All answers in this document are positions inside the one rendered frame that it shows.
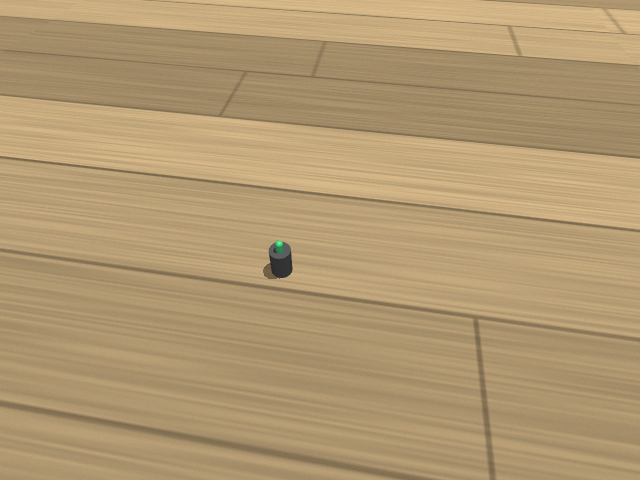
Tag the bottle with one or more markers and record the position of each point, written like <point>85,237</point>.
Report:
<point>280,259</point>

